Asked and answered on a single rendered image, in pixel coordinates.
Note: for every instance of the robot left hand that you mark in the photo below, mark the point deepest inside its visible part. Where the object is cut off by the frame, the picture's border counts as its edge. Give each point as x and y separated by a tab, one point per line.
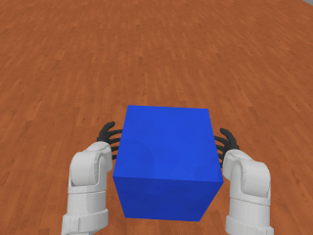
104	136

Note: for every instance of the right robot forearm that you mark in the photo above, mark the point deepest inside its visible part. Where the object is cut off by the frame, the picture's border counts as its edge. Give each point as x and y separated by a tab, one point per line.
250	195

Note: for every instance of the carton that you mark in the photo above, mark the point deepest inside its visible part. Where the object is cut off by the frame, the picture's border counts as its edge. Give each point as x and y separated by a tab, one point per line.
167	166

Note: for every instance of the robot right hand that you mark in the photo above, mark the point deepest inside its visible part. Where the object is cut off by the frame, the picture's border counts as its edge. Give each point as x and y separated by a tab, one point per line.
230	144

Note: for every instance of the left robot forearm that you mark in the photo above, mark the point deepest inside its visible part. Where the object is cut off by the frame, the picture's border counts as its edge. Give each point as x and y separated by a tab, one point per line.
87	185

